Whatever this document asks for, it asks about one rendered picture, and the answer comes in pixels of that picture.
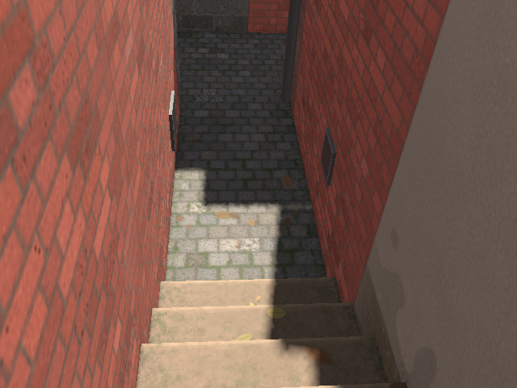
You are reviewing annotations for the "stairs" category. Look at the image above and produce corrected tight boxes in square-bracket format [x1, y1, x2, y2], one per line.
[136, 277, 408, 388]

